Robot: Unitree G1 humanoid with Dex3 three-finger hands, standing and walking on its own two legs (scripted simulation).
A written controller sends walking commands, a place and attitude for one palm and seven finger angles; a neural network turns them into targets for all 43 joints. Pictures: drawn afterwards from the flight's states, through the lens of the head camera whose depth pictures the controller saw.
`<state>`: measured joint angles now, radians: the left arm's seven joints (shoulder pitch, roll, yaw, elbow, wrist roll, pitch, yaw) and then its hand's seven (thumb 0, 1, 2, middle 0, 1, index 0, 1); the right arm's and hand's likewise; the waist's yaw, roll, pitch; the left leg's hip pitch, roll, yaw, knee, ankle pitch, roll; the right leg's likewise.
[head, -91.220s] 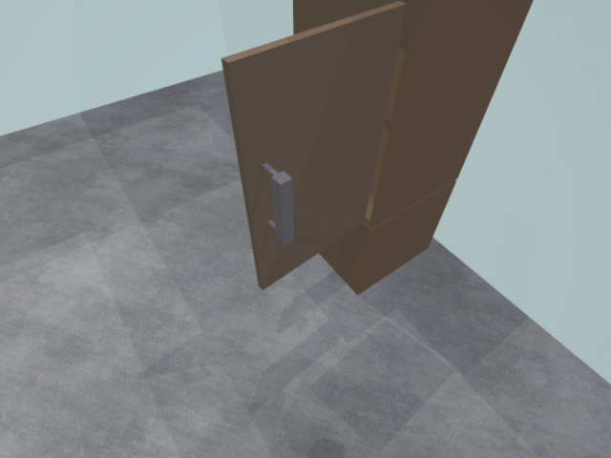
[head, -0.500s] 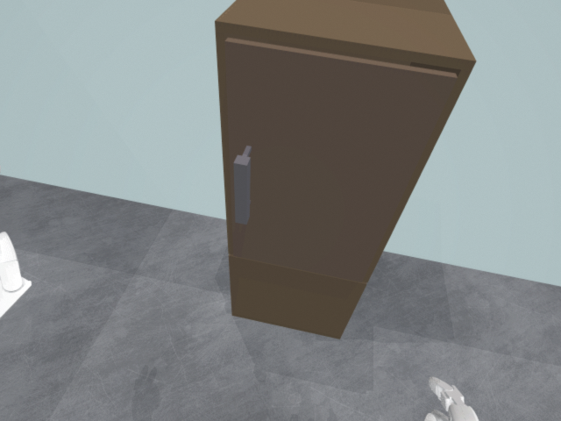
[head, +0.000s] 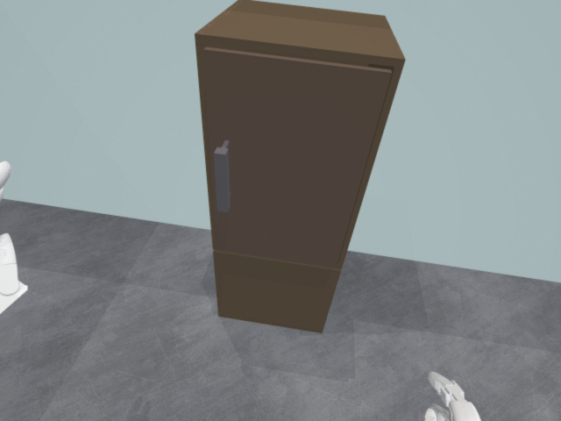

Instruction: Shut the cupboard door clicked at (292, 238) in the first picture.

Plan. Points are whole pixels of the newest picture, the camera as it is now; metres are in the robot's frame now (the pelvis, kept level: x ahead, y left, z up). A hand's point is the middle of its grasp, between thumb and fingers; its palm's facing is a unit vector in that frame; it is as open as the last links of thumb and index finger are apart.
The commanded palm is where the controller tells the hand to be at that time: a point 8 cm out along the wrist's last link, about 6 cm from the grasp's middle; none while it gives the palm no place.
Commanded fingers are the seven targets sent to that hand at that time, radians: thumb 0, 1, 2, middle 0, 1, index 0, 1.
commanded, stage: stop stepping back and stand still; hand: left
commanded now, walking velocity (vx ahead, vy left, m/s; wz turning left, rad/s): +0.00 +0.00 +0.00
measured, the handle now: (225, 176) +0.68 +0.16 -0.02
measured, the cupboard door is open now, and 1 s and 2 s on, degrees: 0 0 0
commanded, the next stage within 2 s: let the arm hang, fingers relaxed in 1.54 s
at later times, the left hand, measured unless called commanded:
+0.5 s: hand out of the picture +0.10 +0.36 +0.20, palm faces +0.55 -0.79 -0.28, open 7.4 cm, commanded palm +0.04 +0.37 +0.20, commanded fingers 0.00 0.90 0.90 -0.20 -0.30 -0.20 -0.30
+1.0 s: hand out of the picture +0.07 +0.35 +0.18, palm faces +0.50 -0.79 -0.36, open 7.4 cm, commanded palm +0.01 +0.39 +0.20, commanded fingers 0.00 0.90 0.90 -0.20 -0.30 -0.20 -0.30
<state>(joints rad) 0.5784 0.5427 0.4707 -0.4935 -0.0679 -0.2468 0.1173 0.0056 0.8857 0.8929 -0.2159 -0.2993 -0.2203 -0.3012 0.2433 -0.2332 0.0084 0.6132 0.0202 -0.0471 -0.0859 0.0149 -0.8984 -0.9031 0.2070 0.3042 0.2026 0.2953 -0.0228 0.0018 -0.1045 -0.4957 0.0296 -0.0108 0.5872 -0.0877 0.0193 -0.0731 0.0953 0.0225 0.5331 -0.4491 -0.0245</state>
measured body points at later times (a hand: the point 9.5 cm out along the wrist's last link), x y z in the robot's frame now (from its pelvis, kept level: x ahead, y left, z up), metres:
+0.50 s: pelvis -0.10 +0.07 -0.01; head -0.15 +0.10 +0.44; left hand +0.07 +0.39 +0.21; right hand +0.04 -0.16 -0.08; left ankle -0.01 +0.17 -0.72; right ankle -0.11 -0.06 -0.70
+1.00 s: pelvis -0.13 +0.08 +0.01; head -0.15 +0.09 +0.46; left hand +0.04 +0.39 +0.19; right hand +0.00 -0.18 -0.08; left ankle -0.08 +0.22 -0.71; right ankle -0.15 -0.01 -0.72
